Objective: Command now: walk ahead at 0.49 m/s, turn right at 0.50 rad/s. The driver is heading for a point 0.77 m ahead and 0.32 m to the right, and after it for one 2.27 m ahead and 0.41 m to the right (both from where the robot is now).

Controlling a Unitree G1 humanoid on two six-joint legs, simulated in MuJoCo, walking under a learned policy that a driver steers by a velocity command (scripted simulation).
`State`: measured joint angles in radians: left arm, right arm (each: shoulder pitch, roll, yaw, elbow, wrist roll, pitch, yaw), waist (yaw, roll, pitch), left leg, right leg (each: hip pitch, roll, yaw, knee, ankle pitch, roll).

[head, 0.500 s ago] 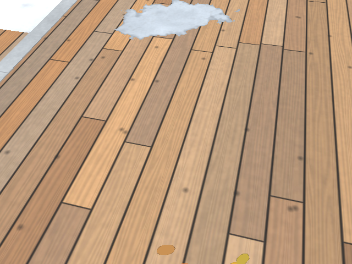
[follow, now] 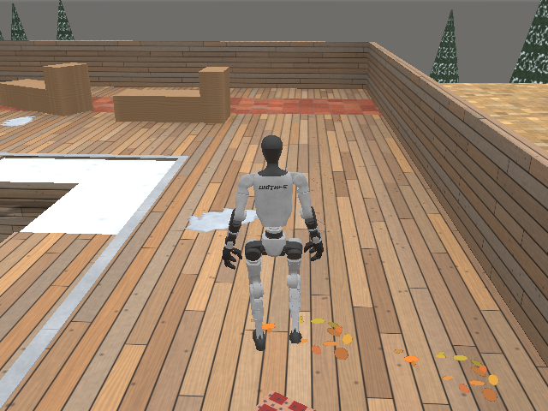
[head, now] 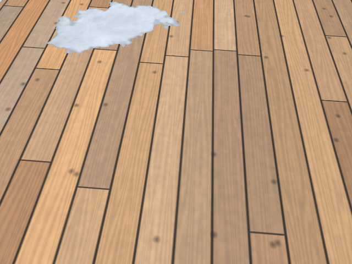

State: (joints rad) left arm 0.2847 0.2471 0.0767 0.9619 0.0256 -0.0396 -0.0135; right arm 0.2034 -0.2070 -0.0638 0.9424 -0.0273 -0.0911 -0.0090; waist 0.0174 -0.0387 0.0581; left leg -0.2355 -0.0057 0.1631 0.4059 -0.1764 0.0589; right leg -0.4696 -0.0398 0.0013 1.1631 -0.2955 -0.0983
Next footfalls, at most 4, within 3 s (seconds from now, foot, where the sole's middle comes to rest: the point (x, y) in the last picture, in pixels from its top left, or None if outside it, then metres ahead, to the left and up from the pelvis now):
0.34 right None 0.32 -0.13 -0.78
0.90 left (212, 207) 0.70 -0.12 -0.78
1.36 right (281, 204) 0.72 -0.41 -0.78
1.80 left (226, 194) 0.76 -0.18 -0.78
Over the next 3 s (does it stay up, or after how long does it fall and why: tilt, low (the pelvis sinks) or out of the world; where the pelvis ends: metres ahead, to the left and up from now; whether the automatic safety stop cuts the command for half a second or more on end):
stays up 0.77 -0.20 0.00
